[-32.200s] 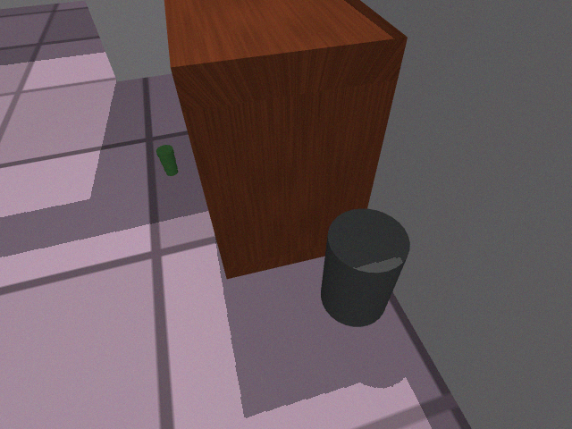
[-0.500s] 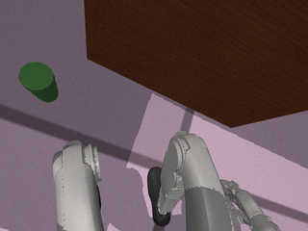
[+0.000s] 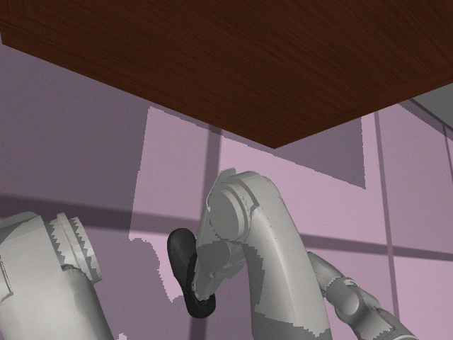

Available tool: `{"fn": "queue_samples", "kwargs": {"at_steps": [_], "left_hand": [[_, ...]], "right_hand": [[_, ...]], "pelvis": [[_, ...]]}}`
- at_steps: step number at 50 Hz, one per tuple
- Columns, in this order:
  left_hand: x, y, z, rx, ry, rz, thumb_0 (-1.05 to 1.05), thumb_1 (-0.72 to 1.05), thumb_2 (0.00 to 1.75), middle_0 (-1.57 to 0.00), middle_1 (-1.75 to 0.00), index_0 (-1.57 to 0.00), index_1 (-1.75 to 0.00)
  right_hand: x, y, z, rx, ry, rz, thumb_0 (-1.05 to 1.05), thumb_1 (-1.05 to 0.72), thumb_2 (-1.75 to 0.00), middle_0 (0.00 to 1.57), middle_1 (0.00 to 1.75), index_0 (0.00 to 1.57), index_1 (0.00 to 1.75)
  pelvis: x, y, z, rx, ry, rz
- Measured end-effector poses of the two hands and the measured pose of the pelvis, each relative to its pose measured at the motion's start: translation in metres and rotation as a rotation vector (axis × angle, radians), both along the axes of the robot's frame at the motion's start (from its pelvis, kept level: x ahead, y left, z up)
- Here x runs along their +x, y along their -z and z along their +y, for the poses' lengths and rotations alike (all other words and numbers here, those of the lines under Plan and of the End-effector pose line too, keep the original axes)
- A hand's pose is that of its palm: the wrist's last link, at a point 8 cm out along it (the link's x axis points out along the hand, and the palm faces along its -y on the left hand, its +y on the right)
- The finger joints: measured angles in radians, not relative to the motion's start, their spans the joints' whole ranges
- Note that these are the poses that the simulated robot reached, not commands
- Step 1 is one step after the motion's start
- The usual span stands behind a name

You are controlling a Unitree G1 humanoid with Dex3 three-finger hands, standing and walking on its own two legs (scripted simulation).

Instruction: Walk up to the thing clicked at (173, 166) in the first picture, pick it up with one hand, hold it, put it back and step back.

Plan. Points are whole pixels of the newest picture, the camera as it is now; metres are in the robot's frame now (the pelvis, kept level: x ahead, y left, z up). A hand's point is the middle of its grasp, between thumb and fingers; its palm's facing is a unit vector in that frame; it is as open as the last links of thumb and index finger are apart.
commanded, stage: close in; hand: left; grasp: from above
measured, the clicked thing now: out of the picture +0.49 +0.34 -0.22
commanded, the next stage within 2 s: rest palm in 0.32 s
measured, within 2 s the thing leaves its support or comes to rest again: leaves its support in 1.70 s
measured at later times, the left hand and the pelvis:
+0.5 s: hand out of the picture +0.44 +0.31 -0.20, palm faces +0.39 -0.92 -0.02, open 16.6 cm; pelvis +0.00 +0.00 -0.01, yaw -2 degrees
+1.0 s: hand out of the picture +0.45 +0.32 -0.19, palm faces +0.42 -0.91 -0.03, open 11.1 cm; pelvis +0.00 +0.01 +0.00, yaw -2 degrees
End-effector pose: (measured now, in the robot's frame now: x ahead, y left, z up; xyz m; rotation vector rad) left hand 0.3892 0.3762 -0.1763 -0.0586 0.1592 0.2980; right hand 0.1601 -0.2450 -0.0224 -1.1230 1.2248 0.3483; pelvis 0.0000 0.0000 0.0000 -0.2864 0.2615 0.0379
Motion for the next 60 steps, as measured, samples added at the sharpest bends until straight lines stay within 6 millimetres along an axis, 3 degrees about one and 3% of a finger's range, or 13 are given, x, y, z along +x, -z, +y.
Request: {"fn": "queue_samples", "kwargs": {"at_steps": [5,14,26,43,54,60], "left_hand": [[0.003,0.012,-0.011,0.015,-0.049,-0.025,-0.01,-0.56,0.09,-0.03,-0.14,-0.05,-0.12],[0.001,0.015,-0.008,0.079,-0.09,-0.021,-0.01,-0.48,0.12,-0.03,-0.13,-0.05,-0.11],[0.007,0.018,-0.027,0.074,-0.103,-0.04,-0.01,-0.35,0.17,-0.06,-0.14,-0.06,-0.12],[0.012,0.016,-0.017,0.089,-0.121,-0.046,0.0,0.01,0.43,-0.31,-0.38,-0.33,-0.37],[0.019,0.013,-0.013,0.085,-0.14,-0.047,0.0,0.15,0.57,-0.41,-0.5,-0.48,-0.51],[0.021,0.011,-0.012,0.095,-0.131,-0.035,0.0,0.08,0.59,-0.44,-0.57,-0.52,-0.58]], "right_hand": [[-0.007,-0.005,0.0,-0.047,-0.027,0.024,0.0,-0.92,-0.9,0.21,0.3,0.21,0.3],[-0.017,-0.005,-0.001,-0.092,-0.048,0.086,0.0,-0.91,-0.9,0.21,0.3,0.21,0.3],[-0.005,-0.004,0.009,-0.079,-0.073,0.075,0.0,-0.9,-0.9,0.21,0.3,0.21,0.3],[0.004,-0.003,0.011,-0.092,-0.074,0.083,0.0,-0.88,-0.9,0.21,0.3,0.21,0.3],[0.002,-0.005,0.012,-0.097,-0.06,0.096,0.0,-0.87,-0.9,0.21,0.3,0.21,0.3],[0.001,-0.004,0.009,-0.096,-0.052,0.105,0.0,-0.87,-0.89,0.21,0.3,0.21,0.3]], "pelvis": [[-0.003,0.004,0.002,-0.019,0.011,-0.038],[-0.006,0.007,0.005,-0.036,0.014,-0.059],[-0.004,0.007,0.003,-0.045,0.021,-0.064],[-0.002,0.003,0.006,-0.051,0.024,-0.042],[-0.001,0.0,0.006,-0.053,0.026,-0.029],[-0.001,-0.001,0.005,-0.052,0.026,-0.023]]}}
